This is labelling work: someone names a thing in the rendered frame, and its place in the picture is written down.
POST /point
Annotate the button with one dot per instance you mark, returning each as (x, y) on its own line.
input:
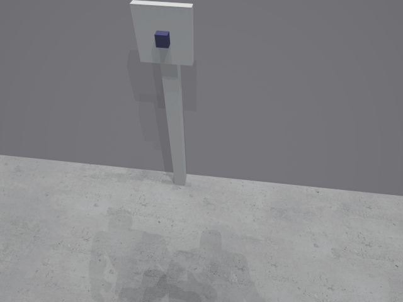
(162, 39)

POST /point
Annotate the panel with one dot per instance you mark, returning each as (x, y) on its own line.
(177, 18)

